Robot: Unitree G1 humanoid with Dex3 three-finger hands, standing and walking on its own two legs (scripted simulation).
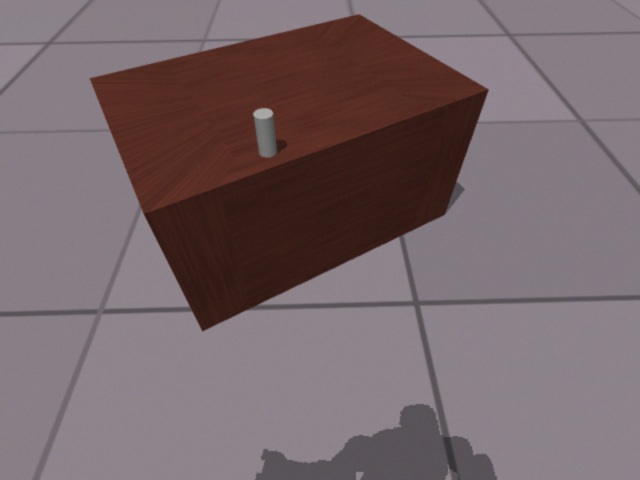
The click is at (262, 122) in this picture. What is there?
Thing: squat round
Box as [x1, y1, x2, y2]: [253, 108, 276, 157]
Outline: 261,108 256,110 253,113 259,153 262,156 268,157 276,153 273,115 271,110
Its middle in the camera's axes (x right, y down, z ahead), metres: -0.14 -0.28 +1.02
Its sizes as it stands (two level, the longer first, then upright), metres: 0.051 0.051 0.119
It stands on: a support 0.60 m high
